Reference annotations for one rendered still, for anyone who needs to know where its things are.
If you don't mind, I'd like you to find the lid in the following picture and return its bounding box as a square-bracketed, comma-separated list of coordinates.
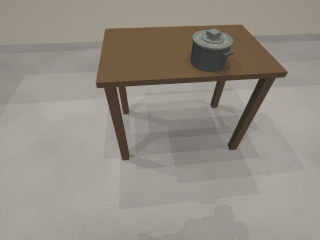
[192, 30, 234, 50]

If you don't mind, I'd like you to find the knob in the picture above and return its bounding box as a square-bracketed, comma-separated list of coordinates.
[206, 28, 222, 39]

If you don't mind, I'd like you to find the table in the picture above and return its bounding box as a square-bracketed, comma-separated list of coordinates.
[95, 24, 288, 161]

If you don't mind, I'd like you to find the pot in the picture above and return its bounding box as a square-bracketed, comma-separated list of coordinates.
[190, 36, 234, 72]

